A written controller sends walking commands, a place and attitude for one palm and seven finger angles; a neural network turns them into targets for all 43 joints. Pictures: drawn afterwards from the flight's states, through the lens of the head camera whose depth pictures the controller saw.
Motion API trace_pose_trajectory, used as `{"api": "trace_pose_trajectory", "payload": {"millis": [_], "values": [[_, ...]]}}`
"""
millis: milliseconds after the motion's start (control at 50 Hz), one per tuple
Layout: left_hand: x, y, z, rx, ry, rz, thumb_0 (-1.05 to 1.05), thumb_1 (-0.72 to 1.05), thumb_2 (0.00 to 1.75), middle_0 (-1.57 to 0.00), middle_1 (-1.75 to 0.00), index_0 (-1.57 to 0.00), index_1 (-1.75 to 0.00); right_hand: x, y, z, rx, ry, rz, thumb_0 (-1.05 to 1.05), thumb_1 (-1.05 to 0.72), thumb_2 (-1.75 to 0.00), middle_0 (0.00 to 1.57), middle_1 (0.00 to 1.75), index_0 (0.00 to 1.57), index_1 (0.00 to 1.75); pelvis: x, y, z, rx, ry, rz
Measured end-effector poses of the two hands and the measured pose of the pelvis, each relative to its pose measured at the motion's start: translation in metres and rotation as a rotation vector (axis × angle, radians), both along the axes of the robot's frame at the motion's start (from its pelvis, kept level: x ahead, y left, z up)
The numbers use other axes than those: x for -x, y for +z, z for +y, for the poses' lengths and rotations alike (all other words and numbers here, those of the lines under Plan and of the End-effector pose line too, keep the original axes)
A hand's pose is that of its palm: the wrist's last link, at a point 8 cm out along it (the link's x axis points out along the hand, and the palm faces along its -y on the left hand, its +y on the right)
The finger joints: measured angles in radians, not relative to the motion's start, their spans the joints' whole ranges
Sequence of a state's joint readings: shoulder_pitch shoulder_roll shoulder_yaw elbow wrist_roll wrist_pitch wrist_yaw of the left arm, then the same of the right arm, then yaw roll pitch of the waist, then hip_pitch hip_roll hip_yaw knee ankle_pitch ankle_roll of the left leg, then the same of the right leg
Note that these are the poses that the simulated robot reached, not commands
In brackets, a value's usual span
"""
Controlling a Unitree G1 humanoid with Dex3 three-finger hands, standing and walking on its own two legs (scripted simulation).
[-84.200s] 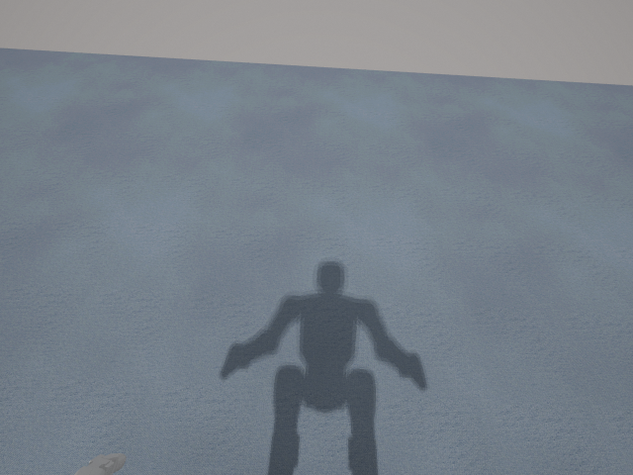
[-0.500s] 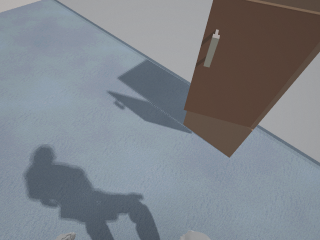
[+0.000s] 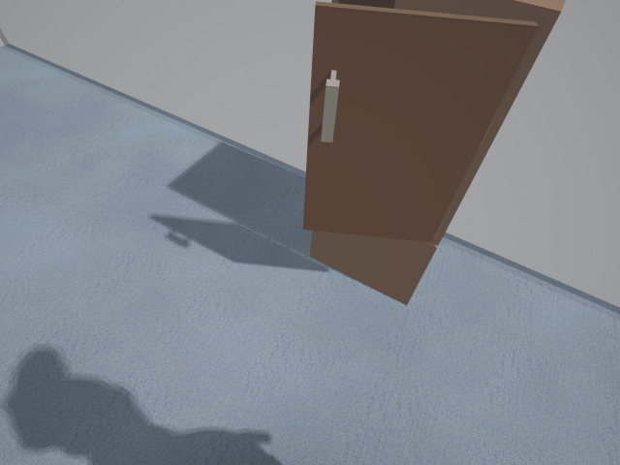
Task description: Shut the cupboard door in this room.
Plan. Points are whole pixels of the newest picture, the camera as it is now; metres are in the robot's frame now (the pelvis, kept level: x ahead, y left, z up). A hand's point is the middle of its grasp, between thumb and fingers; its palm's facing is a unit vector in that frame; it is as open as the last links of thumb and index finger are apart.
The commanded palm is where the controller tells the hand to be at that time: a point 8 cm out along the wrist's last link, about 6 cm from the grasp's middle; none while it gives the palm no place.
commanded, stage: take the last steps up to it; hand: left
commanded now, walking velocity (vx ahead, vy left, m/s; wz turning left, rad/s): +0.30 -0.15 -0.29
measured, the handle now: (330, 106) +0.74 +0.00 +0.06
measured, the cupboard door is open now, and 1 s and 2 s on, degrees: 25 25 25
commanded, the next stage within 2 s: come to a stop and stand still in 0.70 s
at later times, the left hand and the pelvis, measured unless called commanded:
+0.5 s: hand (258, 407) +0.23 +0.09 -0.16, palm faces -0.17 -0.97 -0.20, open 7.4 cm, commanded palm none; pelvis +0.10 -0.09 +0.00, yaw -8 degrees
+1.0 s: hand (291, 377) +0.28 +0.04 -0.17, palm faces -0.06 -0.99 -0.16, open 7.3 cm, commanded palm none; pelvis +0.24 -0.13 +0.01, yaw -6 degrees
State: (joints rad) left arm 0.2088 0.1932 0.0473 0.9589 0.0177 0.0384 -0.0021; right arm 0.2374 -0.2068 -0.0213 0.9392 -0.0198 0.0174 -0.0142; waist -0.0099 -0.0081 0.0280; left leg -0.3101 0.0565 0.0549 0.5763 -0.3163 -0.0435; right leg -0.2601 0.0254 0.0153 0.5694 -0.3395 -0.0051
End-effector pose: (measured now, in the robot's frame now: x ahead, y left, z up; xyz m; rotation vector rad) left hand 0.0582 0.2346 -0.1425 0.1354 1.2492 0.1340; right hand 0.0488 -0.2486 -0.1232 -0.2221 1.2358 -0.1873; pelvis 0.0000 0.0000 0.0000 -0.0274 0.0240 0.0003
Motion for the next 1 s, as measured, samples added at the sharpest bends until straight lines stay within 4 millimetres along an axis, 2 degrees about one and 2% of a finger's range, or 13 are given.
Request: {"api": "trace_pose_trajectory", "payload": {"millis": [40,100,240,360,440,500,560,620,720,780,840,880,1000], "values": [[-0.001,-0.006,0.004,0.011,-0.016,0.027,0.01,0.91,0.90,-0.20,-0.30,-0.20,-0.30,0.002,0.003,0.007,0.004,-0.007,-0.013,0.01,-0.91,-0.90,0.20,0.30,0.20,0.30,-0.003,-0.001,0.002,-0.007,-0.020,-0.006],[-0.009,-0.002,0.007,0.022,-0.049,0.054,0.01,0.91,0.90,-0.20,-0.30,-0.20,-0.30,0.015,0.011,0.012,0.004,-0.040,-0.006,0.00,-0.91,-0.90,0.20,0.30,0.20,0.30,-0.011,0.007,0.001,-0.003,-0.047,-0.011],[-0.054,0.015,-0.003,0.019,-0.110,0.039,0.01,0.91,0.90,-0.20,-0.30,-0.20,-0.30,0.054,0.019,0.003,-0.007,-0.145,0.113,0.00,-0.91,-0.90,0.20,0.30,0.20,0.30,-0.035,0.019,-0.012,0.006,-0.097,-0.004],[-0.117,0.017,-0.041,0.000,-0.202,0.013,0.01,0.91,0.90,-0.20,-0.30,-0.20,-0.30,0.080,0.011,-0.023,-0.034,-0.249,0.235,0.01,-0.91,-0.90,0.20,0.30,0.20,0.30,-0.064,0.014,-0.042,-0.004,-0.135,0.002],[-0.162,0.010,-0.075,-0.023,-0.234,-0.058,0.01,0.91,0.90,-0.20,-0.30,-0.20,-0.30,0.081,-0.009,-0.052,-0.062,-0.288,0.307,0.01,-0.91,-0.90,0.20,0.30,0.20,0.30,-0.090,-0.003,-0.074,-0.019,-0.145,-0.001],[-0.171,0.013,-0.096,-0.022,-0.212,-0.079,0.01,0.91,0.90,-0.20,-0.30,-0.20,-0.30,0.052,-0.012,-0.072,-0.061,-0.274,0.312,0.01,-0.91,-0.90,0.20,0.30,0.20,0.30,-0.104,0.000,-0.086,-0.009,-0.137,-0.010],[-0.166,0.015,-0.110,-0.012,-0.178,-0.040,0.00,0.91,0.90,-0.20,-0.30,-0.20,-0.30,-0.002,-0.006,-0.091,-0.048,-0.235,0.224,0.01,-0.91,-0.90,0.20,0.30,0.20,0.30,-0.122,0.008,-0.096,-0.009,-0.123,-0.014],[-0.160,0.013,-0.114,-0.016,-0.139,0.007,0.00,0.93,0.90,-0.20,-0.30,-0.20,-0.30,-0.064,0.000,-0.102,-0.040,-0.187,0.113,0.01,-0.92,-0.90,0.19,0.30,0.20,0.30,-0.141,0.012,-0.104,-0.002,-0.108,-0.011],[-0.152,-0.002,-0.120,0.017,-0.097,0.101,0.00,0.93,0.90,-0.20,-0.30,-0.20,-0.30,-0.160,0.006,-0.102,-0.037,-0.108,-0.038,0.01,-0.92,-0.90,0.19,0.30,0.20,0.30,-0.176,0.008,-0.110,0.021,-0.100,-0.020],[-0.153,-0.018,-0.122,0.043,-0.073,0.156,0.00,0.92,0.90,-0.20,-0.30,-0.20,-0.30,-0.203,0.004,-0.097,-0.028,-0.072,-0.106,0.00,-0.91,-0.90,0.19,0.30,0.20,0.30,-0.200,-0.002,-0.109,0.024,-0.106,-0.033],[-0.164,-0.019,-0.127,0.049,-0.079,0.190,0.01,0.92,0.90,-0.20,-0.30,-0.20,-0.30,-0.222,0.005,-0.093,-0.028,-0.063,-0.118,0.00,-0.91,-0.90,0.19,0.30,0.20,0.30,-0.217,-0.001,-0.112,0.006,-0.118,-0.038],[-0.178,-0.014,-0.131,0.048,-0.073,0.183,0.01,0.92,0.90,-0.20,-0.30,-0.20,-0.30,-0.225,0.007,-0.094,-0.024,-0.075,-0.095,0.00,-0.92,-0.90,0.20,0.30,0.20,0.30,-0.225,0.003,-0.114,0.001,-0.113,-0.036],[-0.222,0.000,-0.144,0.018,-0.065,0.124,0.01,0.92,0.90,-0.20,-0.30,-0.20,-0.30,-0.226,0.007,-0.116,-0.015,-0.093,0.008,-0.01,-0.94,-0.90,0.20,0.30,0.20,0.30,-0.243,0.012,-0.128,-0.005,-0.105,-0.038]]}}
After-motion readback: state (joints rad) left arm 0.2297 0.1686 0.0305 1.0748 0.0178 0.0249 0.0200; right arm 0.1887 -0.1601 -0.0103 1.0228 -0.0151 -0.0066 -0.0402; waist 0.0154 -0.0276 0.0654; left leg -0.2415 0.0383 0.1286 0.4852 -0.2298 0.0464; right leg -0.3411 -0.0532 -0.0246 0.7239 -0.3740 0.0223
